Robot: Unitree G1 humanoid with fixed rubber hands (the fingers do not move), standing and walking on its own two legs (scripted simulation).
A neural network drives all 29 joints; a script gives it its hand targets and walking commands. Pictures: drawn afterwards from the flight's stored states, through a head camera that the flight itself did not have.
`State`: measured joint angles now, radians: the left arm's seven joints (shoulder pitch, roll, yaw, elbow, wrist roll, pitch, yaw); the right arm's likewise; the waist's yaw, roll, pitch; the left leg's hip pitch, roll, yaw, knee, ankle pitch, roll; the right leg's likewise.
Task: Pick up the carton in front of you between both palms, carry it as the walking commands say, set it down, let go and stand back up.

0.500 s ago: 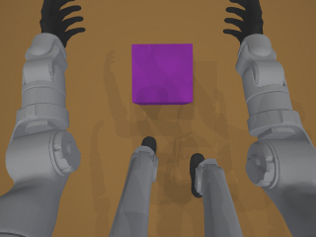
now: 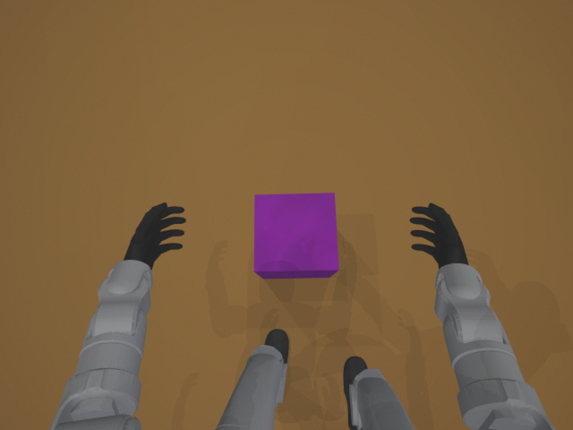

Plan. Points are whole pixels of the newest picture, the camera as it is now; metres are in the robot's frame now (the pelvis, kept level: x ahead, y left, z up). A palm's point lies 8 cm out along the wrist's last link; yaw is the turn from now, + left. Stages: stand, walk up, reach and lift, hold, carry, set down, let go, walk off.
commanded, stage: let go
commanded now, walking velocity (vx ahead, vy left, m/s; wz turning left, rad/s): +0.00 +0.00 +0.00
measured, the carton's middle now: (295, 240) +0.45 +0.06 -0.60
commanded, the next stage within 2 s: stand in 0.88 s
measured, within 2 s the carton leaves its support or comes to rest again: neither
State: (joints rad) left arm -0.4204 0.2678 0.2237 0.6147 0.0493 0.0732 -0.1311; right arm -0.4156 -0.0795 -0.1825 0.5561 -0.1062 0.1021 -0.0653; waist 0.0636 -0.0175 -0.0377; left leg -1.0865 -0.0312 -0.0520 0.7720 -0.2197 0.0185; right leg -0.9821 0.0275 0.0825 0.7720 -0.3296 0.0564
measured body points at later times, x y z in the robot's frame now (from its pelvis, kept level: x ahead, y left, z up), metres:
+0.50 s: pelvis +0.05 -0.04 +0.05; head +0.09 -0.04 +0.50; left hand +0.21 +0.20 -0.03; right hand +0.23 -0.27 -0.03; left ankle +0.06 +0.10 -0.69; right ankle +0.00 -0.15 -0.69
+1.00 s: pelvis +0.05 -0.03 +0.05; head +0.06 -0.02 +0.50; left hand +0.22 +0.24 -0.03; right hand +0.21 -0.28 -0.04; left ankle +0.06 +0.10 -0.69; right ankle +0.00 -0.15 -0.69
